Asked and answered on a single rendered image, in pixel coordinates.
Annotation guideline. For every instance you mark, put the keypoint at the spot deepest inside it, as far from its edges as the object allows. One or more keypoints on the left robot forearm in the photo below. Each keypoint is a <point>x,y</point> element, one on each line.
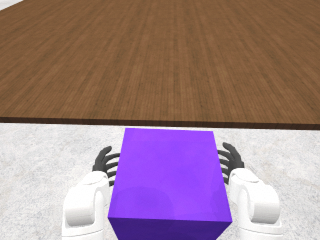
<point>83,215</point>

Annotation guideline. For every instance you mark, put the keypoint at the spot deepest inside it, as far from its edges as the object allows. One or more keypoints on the robot left hand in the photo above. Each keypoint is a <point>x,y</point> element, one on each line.
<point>102,159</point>

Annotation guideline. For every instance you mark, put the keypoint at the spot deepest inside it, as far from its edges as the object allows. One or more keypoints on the carton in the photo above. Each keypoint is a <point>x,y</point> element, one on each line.
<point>169,186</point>

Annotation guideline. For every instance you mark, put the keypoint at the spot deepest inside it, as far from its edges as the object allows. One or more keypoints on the right robot forearm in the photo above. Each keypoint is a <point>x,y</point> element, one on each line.
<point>259,209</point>

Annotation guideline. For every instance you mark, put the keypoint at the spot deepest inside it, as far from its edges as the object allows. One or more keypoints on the robot right hand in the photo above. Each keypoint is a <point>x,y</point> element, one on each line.
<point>234,160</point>

